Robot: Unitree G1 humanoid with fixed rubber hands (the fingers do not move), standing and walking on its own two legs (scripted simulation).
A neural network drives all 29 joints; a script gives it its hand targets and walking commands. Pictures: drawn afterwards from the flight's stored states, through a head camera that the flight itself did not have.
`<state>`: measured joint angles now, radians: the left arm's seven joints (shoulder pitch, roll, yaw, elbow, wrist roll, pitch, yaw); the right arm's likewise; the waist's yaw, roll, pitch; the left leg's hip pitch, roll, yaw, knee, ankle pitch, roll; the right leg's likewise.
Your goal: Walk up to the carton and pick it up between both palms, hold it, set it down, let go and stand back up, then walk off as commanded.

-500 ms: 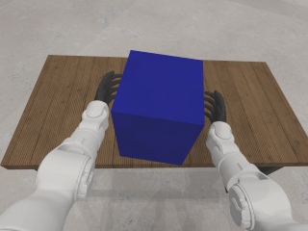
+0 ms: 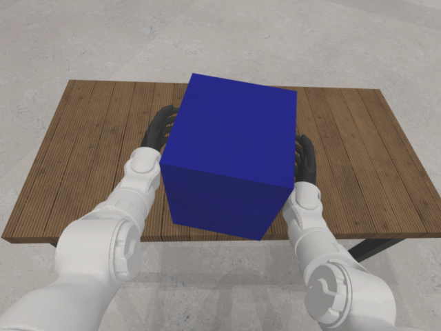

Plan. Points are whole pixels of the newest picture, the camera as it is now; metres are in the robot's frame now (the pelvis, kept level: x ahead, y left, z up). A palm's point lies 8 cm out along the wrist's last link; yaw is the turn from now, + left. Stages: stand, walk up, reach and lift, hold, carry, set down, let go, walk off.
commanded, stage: reach and lift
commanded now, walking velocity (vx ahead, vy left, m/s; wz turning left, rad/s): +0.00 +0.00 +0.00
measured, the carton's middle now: (228, 163) +0.44 -0.02 +0.01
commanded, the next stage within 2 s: none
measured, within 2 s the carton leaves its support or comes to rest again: leaves its support in 1.06 s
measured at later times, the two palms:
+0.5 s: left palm (151, 150) +0.45 +0.13 +0.05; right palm (302, 184) +0.38 -0.16 +0.03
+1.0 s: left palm (152, 150) +0.44 +0.13 +0.05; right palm (303, 186) +0.38 -0.16 +0.03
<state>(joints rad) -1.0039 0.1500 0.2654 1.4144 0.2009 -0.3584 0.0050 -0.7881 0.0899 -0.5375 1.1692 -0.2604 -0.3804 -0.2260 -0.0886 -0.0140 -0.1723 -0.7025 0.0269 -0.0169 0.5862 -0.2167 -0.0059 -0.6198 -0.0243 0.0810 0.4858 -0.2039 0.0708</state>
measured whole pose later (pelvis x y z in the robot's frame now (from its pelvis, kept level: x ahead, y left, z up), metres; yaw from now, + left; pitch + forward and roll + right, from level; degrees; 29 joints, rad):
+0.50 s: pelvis +0.00 +0.00 +0.00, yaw +0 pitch +17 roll -2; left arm -0.98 0.15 0.34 1.45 0.27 -0.38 0.00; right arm -0.75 0.14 -0.67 1.13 -0.41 -0.38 -0.19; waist -0.09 -0.01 -0.15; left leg -0.64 0.03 -0.02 0.57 -0.22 0.00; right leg -0.55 -0.02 0.08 0.44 -0.19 0.07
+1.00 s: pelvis +0.00 +0.00 +0.01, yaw +0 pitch +17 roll -2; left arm -0.97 0.14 0.34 1.45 0.26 -0.43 0.00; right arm -0.73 0.15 -0.67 1.12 -0.41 -0.44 -0.20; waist -0.09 -0.01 -0.15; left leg -0.64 0.03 -0.02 0.55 -0.20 -0.01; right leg -0.54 -0.02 0.08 0.42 -0.17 0.07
